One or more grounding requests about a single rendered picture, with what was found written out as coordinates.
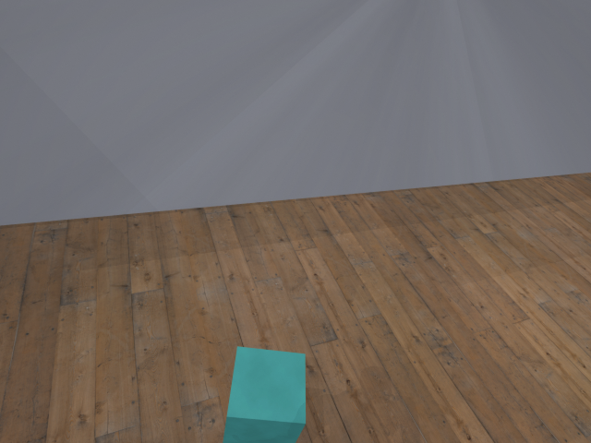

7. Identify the carton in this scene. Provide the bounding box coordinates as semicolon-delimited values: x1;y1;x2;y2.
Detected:
223;346;306;443

